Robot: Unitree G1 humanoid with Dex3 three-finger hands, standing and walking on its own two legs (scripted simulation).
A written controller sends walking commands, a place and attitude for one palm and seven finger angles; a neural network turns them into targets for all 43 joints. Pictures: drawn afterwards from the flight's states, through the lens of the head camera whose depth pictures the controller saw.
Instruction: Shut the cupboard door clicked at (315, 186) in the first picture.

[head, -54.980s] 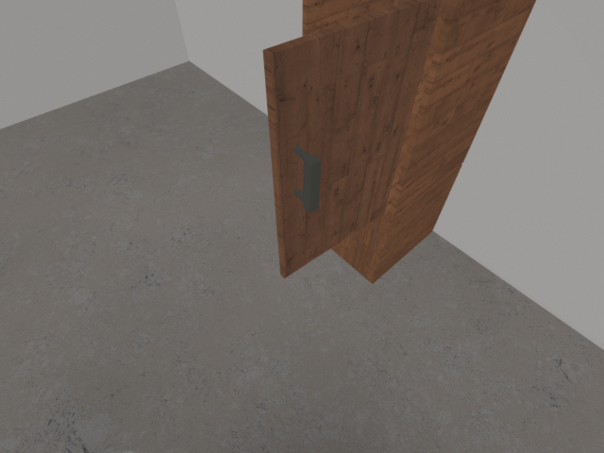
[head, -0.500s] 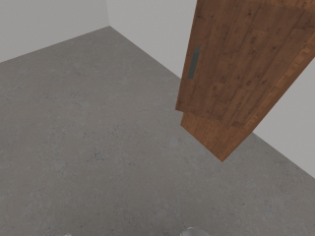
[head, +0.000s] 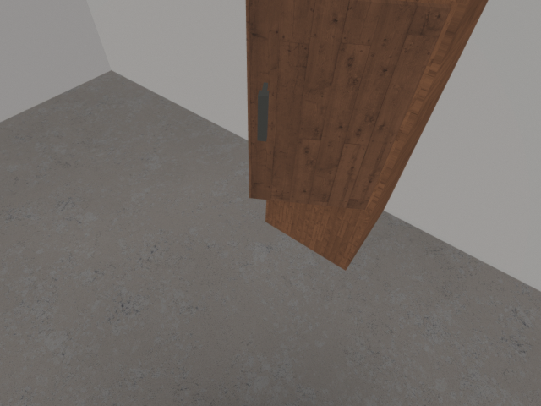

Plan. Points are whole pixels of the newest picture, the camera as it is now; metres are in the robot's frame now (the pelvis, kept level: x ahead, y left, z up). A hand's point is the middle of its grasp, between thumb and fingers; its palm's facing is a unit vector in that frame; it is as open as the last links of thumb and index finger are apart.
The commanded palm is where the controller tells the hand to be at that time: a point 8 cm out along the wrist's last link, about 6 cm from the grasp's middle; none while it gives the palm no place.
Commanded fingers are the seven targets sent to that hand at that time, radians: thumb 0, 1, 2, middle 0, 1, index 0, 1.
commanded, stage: take the last steps up to it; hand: left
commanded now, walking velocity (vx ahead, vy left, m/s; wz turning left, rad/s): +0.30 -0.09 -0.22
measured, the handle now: (263, 112) +0.73 +0.06 +0.01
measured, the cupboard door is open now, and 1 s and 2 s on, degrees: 30 30 30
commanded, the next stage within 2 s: come to a stop and stand still in 0.78 s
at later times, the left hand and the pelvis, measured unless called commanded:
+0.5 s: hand (201, 376) +0.19 +0.13 -0.16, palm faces -0.11 -0.97 -0.20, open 7.4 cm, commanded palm none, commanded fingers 0.00 0.90 0.90 -0.20 -0.30 -0.20 -0.30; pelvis +0.09 -0.05 +0.00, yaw -6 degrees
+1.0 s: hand (219, 347) +0.25 +0.11 -0.18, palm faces -0.01 -0.99 -0.13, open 7.4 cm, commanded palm none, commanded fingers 0.00 0.90 0.90 -0.20 -0.30 -0.20 -0.30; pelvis +0.24 -0.05 +0.01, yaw -4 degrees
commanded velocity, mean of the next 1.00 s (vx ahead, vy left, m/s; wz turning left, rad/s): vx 0.17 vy -0.06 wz -0.04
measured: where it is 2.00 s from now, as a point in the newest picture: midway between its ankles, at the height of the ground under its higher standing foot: (295, 405)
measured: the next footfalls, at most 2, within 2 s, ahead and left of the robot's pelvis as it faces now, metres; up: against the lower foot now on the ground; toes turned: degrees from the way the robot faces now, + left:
right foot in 0.44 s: +0.13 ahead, -0.16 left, +0.00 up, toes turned -11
left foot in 0.82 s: +0.31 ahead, +0.02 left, +0.00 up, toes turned +2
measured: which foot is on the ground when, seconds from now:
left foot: down 0.00-0.44, up 0.46-0.80, down 0.82-1.00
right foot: down 0.00-0.00, up 0.02-0.42, down 0.44-0.84, up 0.86-1.00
